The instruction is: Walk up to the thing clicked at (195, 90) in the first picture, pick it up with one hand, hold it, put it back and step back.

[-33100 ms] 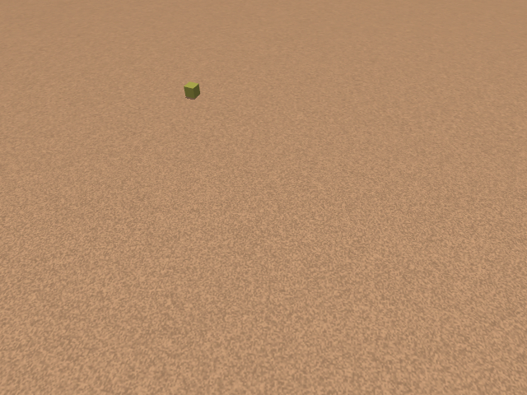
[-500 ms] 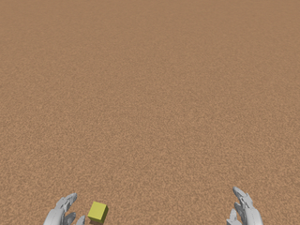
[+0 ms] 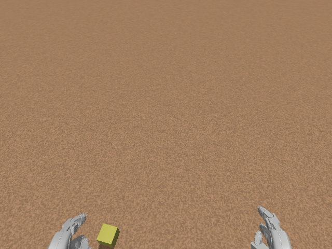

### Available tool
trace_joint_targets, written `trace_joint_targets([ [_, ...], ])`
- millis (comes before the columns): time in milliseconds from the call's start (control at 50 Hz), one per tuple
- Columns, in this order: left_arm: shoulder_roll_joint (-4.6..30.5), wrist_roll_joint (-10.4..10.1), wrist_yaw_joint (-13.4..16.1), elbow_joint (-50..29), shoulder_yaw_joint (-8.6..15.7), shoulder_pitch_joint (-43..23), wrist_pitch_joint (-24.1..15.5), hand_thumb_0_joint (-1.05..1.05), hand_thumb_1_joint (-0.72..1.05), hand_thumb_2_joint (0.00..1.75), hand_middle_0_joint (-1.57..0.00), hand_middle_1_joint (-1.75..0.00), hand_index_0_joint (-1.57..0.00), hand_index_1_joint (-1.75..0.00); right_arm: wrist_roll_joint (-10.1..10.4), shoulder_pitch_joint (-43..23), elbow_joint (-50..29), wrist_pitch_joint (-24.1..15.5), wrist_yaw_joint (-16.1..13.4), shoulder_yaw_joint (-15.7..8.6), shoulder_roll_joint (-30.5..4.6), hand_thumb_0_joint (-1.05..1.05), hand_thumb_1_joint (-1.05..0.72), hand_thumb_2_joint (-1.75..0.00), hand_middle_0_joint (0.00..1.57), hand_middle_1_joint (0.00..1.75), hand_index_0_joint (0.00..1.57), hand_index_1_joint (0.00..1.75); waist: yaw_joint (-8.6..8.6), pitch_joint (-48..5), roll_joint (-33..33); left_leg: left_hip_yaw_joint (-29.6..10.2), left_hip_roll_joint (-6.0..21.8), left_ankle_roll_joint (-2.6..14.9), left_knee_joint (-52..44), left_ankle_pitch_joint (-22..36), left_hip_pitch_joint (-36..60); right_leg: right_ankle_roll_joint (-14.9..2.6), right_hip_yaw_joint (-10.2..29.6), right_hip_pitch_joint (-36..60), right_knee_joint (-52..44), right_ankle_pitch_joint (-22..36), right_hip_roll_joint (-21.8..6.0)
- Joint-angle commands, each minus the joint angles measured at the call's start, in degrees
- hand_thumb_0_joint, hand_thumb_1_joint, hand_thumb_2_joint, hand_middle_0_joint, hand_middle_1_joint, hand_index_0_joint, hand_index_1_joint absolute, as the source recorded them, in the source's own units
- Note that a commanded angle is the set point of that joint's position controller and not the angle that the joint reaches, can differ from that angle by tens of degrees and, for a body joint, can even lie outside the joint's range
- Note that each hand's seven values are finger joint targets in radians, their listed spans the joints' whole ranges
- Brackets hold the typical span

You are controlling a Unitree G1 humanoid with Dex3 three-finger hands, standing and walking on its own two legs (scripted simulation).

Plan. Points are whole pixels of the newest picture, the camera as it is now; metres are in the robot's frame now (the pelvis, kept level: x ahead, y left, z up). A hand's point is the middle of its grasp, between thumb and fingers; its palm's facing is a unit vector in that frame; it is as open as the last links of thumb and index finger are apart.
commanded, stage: home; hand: left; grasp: from above
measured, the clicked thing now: (108, 235) +0.37 +0.29 -0.67
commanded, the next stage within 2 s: stand in 0.44 s
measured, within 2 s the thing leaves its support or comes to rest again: neither
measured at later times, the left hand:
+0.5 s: hand out of the picture +0.16 +0.18 -0.04, palm faces +0.05 -0.98 -0.20, open 7.4 cm
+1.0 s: hand out of the picture +0.06 +0.25 -0.11, palm faces +0.03 -0.94 -0.33, open 7.4 cm
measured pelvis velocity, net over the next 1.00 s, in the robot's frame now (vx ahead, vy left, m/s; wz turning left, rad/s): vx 0.00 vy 0.01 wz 0.00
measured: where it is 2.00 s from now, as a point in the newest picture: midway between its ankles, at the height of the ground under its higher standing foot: outside the picture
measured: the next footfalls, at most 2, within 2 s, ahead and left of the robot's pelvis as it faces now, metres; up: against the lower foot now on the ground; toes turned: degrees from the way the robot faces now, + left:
none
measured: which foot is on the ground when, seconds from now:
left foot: down 0.00-1.00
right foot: down 0.00-1.00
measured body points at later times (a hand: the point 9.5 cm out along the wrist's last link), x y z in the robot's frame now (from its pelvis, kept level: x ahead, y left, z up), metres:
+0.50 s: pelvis +0.00 +0.00 +0.00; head +0.00 +0.01 +0.45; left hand +0.15 +0.23 -0.03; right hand +0.15 -0.24 -0.06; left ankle +0.01 +0.12 -0.68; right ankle +0.00 -0.13 -0.68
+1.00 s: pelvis +0.00 +0.01 +0.05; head +0.00 +0.02 +0.50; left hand +0.06 +0.30 -0.09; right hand +0.08 -0.27 -0.08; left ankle +0.01 +0.12 -0.68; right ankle +0.00 -0.13 -0.68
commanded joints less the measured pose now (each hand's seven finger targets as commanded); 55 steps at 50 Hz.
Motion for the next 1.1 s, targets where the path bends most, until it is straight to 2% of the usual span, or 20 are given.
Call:
trace_joint_targets([
  [0, 5.7, 0.5, 0.3, -10.9, 3.2, -1.7, -2.8, 0.0, 0.9, 0.9, -0.2, -0.3, -0.2, -0.3, 0.0, -4.4, -9.0, -3.1, -0.4, -2.6, -6.9, 0.0, -0.9, -0.9, 0.2, 0.3, 0.2, 0.3, 0.29, -2.1, 0.3, -0.2, -1.3, 1.17, -10.8, 9.0, 5.1, -1.01, -0.8, 0.7, -9.2, 8.1, 1.8],
  [20, 6.6, 0.5, 0.5, -11.7, 4.2, -1.9, -2.8, 0.0, 0.89, 0.9, -0.2, -0.3, -0.2, -0.3, 0.0, -4.9, -9.9, -3.3, -0.5, -2.9, -7.2, 0.0, -0.9, -0.9, 0.2, 0.3, 0.2, 0.3, 0.28, -2.1, 0.1, 0.4, -1.5, 1.27, -10.6, 8.6, 4.8, -0.98, -0.7, 0.8, -9.7, 8.0, 1.7],
  [100, 5.0, 0.5, 0.2, -10.8, 2.8, -0.4, -2.4, 0.0, 0.9, 0.9, -0.2, -0.3, -0.2, -0.3, 0.1, -4.0, -9.1, -3.1, -0.5, -2.7, -6.8, 0.0, -0.9, -0.9, 0.2, 0.3, 0.2, 0.3, 0.01, -3.2, 0.4, 0.4, -1.4, 1.12, -9.9, 11.4, 5.8, -1.05, -0.7, 0.9, -8.9, 10.3, 1.7],
  [120, 6.6, 0.3, 0.3, -12.9, 4.1, -1.2, -2.7, 0.0, 0.89, 0.9, -0.2, -0.3, -0.2, -0.3, 0.0, -4.2, -10.0, -3.2, -0.6, -3.1, -7.3, 0.0, -0.9, -0.9, 0.2, 0.3, 0.2, 0.3, 0.07, -4.9, 0.2, 0.5, -1.5, 1.19, -9.4, 13.1, 6.4, -0.86, -0.7, 2.0, -8.9, 11.9, 1.7],
  [240, 5.0, 0.5, 0.2, -10.2, 2.8, -0.9, -2.4, 0.0, 0.9, 0.9, -0.2, -0.3, -0.2, -0.3, 0.1, -4.3, -9.2, -3.2, -0.6, -2.6, -6.7, 0.0, -0.9, -0.9, 0.2, 0.3, 0.2, 0.3, -0.05, -1.5, -0.3, 0.3, -1.5, 1.23, -10.4, 7.7, 4.4, -0.86, -0.7, 0.0, -9.5, 7.1, 1.7],
  [260, 6.7, 0.2, 0.3, -13.5, 4.3, -2.5, -2.9, 0.0, 0.9, 0.9, -0.2, -0.3, -0.2, -0.3, 0.1, -4.5, -10.0, -3.2, -0.5, -2.8, -7.0, 0.0, -0.9, -0.9, 0.2, 0.3, 0.2, 0.3, 0.01, -2.9, 0.8, 0.1, -1.4, 1.18, -10.6, 8.0, 5.1, -0.92, -0.7, 0.4, -9.4, 7.4, 1.7],
  [360, 6.3, 0.5, 0.6, -12.5, 3.6, -1.0, -2.6, 0.0, 0.89, 0.9, -0.2, -0.3, -0.2, -0.3, 0.1, -4.1, -10.0, -3.2, -0.7, -3.0, -7.2, 0.0, -0.9, -0.9, 0.2, 0.3, 0.2, 0.3, -0.17, -3.9, -0.1, 0.3, -1.4, 1.25, -9.7, 11.4, 5.7, -0.99, -0.7, 1.2, -9.0, 10.5, 1.7],
  [500, 5.8, 0.5, 0.4, -12.3, 2.9, -1.2, -2.2, 0.0, 0.89, 0.89, -0.2, -0.3, -0.2, -0.3, 0.2, -4.5, -10.0, -3.1, -0.5, -2.7, -7.1, 0.0, -0.9, -0.9, 0.2, 0.3, 0.2, 0.3, 0.14, -2.1, 0.9, -0.2, -1.2, 1.11, -10.9, 8.6, 4.9, -1.08, -0.9, 0.4, -9.0, 7.9, 1.8],
  [520, 10.5, 7.0, 2.5, 7.8, 3.6, -18.1, -14.7, 0.0, 0.9, 0.9, -0.2, -0.3, -0.2, -0.3, -6.7, -8.3, 4.5, 3.4, 2.9, -5.1, -13.3, 0.0, -0.9, -0.9, 0.2, 0.3, 0.2, 0.3, 4.01, 11.0, -2.7, -3.0, 0.9, 3.5, -15.9, 18.5, 5.9, -3.1, 3.9, 10.8, -11.0, 7.8, -2.6],
  [540, 11.9, 7.3, 2.1, 18.3, 4.8, -12.1, -18.7, 0.0, 0.9, 0.9, -0.2, -0.3, -0.2, -0.3, -6.7, -8.5, 4.9, 6.0, 4.8, -6.3, -14.4, 0.0, -0.9, -0.9, 0.2, 0.3, 0.2, 0.3, 4.2, 6.5, -6.6, -1.1, 0.2, 4.14, -15.1, 17.3, 9.2, -4.89, 8.1, 12.0, -14.0, 6.6, -3.8],
  [560, 12.8, 7.5, 1.7, 20.9, 4.6, -12.2, -20.8, 0.0, 0.9, 0.9, -0.2, -0.3, -0.2, -0.3, -7.1, -8.5, 5.1, 7.1, 5.9, -6.2, -14.0, 0.0, -0.9, -0.9, 0.2, 0.3, 0.2, 0.3, 3.27, 5.8, -7.7, -0.8, -0.1, 4.48, -15.2, 16.5, 11.3, -5.39, 9.3, 11.2, -14.7, 6.5, -4.4],
  [580, 12.6, 7.6, 1.2, 22.6, 4.2, -13.7, -21.8, 0.0, 0.9, 0.9, -0.2, -0.3, -0.2, -0.3, -7.1, -7.2, 4.7, 7.8, 6.7, -6.0, -13.7, 0.0, -0.9, -0.9, 0.2, 0.3, 0.2, 0.3, 2.17, 6.7, -4.4, -1.9, -0.3, 4.04, -16.5, 15.3, 11.1, -5.17, 8.6, 10.0, -14.9, 6.5, -3.2],
  [600, 12.6, 7.4, 1.0, 25.0, 3.6, -14.2, -22.8, 0.0, 0.9, 0.9, -0.2, -0.3, -0.2, -0.3, -6.0, -7.9, 5.8, 8.2, 7.7, -5.7, -13.1, 0.0, -0.9, -0.9, 0.2, 0.3, 0.2, 0.3, 3.07, 5.6, -2.1, -2.5, -0.5, 3.99, -18.0, 13.5, 12.8, -4.79, 8.1, 13.0, -14.2, 7.7, -3.5],
  [620, 12.8, 7.1, 0.8, 27.2, 3.4, -14.8, -23.4, 0.0, 0.9, 0.9, -0.2, -0.3, -0.2, -0.3, -4.5, -7.6, 7.2, 8.4, 8.7, -5.6, -12.3, 0.0, -0.9, -0.9, 0.2, 0.3, 0.2, 0.3, 3.2, 4.2, -1.9, -1.8, -0.3, 4.15, -18.9, 13.4, 14.8, -3.98, 7.5, 15.1, -14.5, 8.9, -4.2],
  [700, 11.7, 6.2, 0.7, 36.3, 3.4, -16.0, -24.5, 0.0, 0.9, 0.9, -0.2, -0.3, -0.2, -0.3, -3.3, -9.6, 10.5, 9.5, 10.1, -6.4, -12.7, 0.0, -0.9, -0.9, 0.2, 0.3, 0.2, 0.3, 4.38, 4.6, -2.5, -3.1, 0.6, 3.8, -22.1, 12.4, 18.1, -2.83, 6.8, 15.7, -18.4, 7.7, -4.4],
  [720, 11.8, 6.2, 0.8, 38.2, 3.4, -16.8, -24.9, 0.0, 0.9, 0.9, -0.2, -0.3, -0.2, -0.3, -3.4, -9.8, 11.5, 9.8, 10.1, -6.5, -12.8, 0.0, -0.9, -0.9, 0.2, 0.3, 0.2, 0.3, 4.16, 4.5, -1.7, -3.3, 1.0, 4.0, -23.7, 11.0, 19.1, -2.51, 6.8, 16.1, -19.0, 8.0, -4.3],
  [800, 12.0, 6.1, 0.9, 45.0, 3.2, -17.2, -26.5, 0.0, 0.9, 0.9, -0.2, -0.3, -0.2, -0.3, -3.4, -9.9, 14.9, 10.7, 10.0, -6.6, -13.1, 0.0, -0.9, -0.9, 0.2, 0.3, 0.2, 0.3, 3.84, 4.7, -1.2, -3.7, 1.8, 3.72, -25.7, 19.4, 23.4, -2.21, 5.7, 19.4, -20.9, 15.1, -4.4],
  [880, 12.7, 5.5, 1.3, 50.6, 3.0, -17.5, -27.0, 0.0, 0.9, 0.9, -0.2, -0.3, -0.2, -0.3, -3.0, -9.2, 18.4, 11.5, 9.5, -6.6, -13.8, 0.0, -0.9, -0.9, 0.2, 0.3, 0.2, 0.3, 3.17, 6.3, -1.9, -3.7, 2.2, 3.58, -28.4, 23.5, 26.4, -2.27, 5.9, 21.9, -24.1, 20.1, -4.9],
  [1000, 12.7, 5.2, 1.5, 57.9, 2.4, -17.0, -26.7, 0.0, 0.9, 0.9, -0.2, -0.3, -0.2, -0.3, -2.5, -10.0, 22.6, 12.4, 9.1, -6.2, -14.7, 0.0, -0.9, -0.9, 0.2, 0.3, 0.2, 0.3, 3.28, 10.2, -0.2, -5.3, 3.6, 3.12, -36.0, 19.8, 28.4, -1.65, 5.1, 24.6, -29.3, 17.9, -4.6],
  [1080, 13.6, 5.2, 1.5, 61.3, 2.2, -17.5, -27.0, 0.0, 0.9, 0.9, -0.2, -0.3, -0.2, -0.3, -2.0, -10.2, 25.1, 12.5, 9.0, -6.0, -14.7, 0.0, -0.9, -0.9, 0.2, 0.3, 0.2, 0.3, 3.17, 10.0, -1.7, -4.2, 3.4, 2.54, -36.8, 23.2, 31.0, -1.48, 5.6, 27.2, -32.1, 20.0, -5.6],
])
